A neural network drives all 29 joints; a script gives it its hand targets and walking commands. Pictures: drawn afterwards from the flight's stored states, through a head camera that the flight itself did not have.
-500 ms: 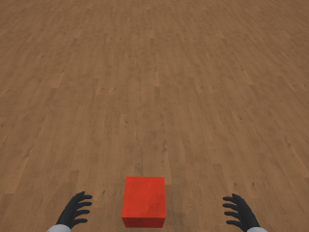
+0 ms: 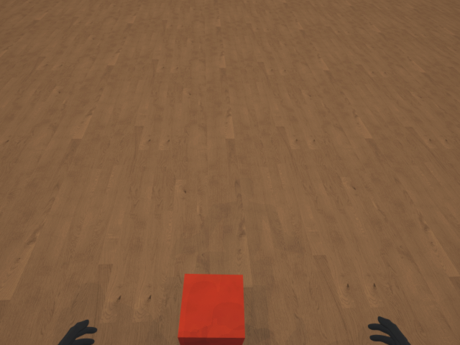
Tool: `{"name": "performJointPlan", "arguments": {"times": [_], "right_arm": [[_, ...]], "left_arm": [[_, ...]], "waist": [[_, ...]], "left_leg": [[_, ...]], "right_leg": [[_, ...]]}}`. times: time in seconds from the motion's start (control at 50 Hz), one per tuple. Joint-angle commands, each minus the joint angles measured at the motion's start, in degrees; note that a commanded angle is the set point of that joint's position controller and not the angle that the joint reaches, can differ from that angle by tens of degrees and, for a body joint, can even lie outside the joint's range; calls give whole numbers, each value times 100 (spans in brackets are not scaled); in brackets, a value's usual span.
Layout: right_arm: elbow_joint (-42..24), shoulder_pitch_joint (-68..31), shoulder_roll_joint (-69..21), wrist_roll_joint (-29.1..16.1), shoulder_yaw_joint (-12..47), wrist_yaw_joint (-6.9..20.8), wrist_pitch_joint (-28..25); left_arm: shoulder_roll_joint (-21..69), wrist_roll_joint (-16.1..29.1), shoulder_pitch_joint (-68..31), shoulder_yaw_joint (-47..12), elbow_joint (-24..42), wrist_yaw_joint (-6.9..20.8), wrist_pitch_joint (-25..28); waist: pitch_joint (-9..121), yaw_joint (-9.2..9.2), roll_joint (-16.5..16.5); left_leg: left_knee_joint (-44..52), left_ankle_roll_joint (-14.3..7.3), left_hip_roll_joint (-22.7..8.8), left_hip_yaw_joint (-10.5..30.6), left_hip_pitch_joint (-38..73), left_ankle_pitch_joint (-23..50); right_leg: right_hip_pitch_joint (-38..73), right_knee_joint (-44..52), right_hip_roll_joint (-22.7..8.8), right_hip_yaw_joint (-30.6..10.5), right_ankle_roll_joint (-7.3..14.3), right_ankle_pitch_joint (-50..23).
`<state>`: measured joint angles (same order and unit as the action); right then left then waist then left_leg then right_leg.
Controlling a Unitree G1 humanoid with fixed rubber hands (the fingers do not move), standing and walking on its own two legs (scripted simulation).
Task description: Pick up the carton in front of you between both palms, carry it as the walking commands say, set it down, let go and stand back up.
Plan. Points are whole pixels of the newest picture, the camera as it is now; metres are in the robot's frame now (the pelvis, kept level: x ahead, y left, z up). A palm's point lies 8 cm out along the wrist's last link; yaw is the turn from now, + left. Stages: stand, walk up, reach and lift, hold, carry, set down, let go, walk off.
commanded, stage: stand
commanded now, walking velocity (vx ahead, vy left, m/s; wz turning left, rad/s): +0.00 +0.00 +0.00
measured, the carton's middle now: (212, 314) +0.36 +0.04 -0.64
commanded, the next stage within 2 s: none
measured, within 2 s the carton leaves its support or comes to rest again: neither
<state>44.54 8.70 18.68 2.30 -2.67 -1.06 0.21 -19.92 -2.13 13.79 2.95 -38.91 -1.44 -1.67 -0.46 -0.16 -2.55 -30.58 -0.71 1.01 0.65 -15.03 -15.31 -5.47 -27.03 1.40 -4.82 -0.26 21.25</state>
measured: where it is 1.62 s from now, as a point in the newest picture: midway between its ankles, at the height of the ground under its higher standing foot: outside the picture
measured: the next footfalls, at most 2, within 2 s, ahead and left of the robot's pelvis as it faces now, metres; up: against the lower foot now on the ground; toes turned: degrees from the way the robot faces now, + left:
none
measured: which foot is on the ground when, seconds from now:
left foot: down 0.00-1.00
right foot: down 0.00-1.00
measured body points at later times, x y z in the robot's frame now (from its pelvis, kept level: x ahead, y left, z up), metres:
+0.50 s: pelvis -0.01 +0.00 +0.01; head -0.01 +0.02 +0.46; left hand +0.09 +0.31 -0.11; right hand +0.11 -0.30 -0.09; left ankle +0.01 +0.11 -0.73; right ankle -0.07 -0.13 -0.73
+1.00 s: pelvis -0.02 +0.00 +0.01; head -0.02 +0.02 +0.46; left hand +0.07 +0.31 -0.11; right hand +0.08 -0.31 -0.10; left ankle +0.01 +0.11 -0.73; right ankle -0.07 -0.13 -0.73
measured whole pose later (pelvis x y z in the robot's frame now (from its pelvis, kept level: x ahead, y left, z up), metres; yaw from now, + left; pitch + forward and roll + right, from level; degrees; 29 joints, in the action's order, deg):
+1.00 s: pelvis -0.02 +0.00 +0.01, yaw +0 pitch -2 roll +0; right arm 58.9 6.3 21.4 0.9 -0.8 -0.8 -0.5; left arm -22.1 -1.3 11.2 0.8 -54.9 -1.1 0.1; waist -1.6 -0.3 -1.3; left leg -23.1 -1.0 1.3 0.6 -10.8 -9.9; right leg -1.6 -20.2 0.8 -4.9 -0.6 16.2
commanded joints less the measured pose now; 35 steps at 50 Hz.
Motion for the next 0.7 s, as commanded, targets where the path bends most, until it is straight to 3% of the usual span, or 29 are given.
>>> {"name": "performJointPlan", "arguments": {"times": [0.0,0.68], "right_arm": [[-212,-209,883,-11,-182,-39,-91],[930,-439,1183,-110,-35,-14,-128]], "left_arm": [[-756,3,-70,171,225,-27,119],[-1021,57,-243,0,-1032,4,212]], "waist": [[319,-10,329],[-12,-16,251]], "left_leg": [[346,-65,-557,529,866,1785],[958,-83,-650,699,972,1159]], "right_leg": [[-592,381,-421,-179,-42,-1763],[-428,966,-597,-350,73,-1291]]}}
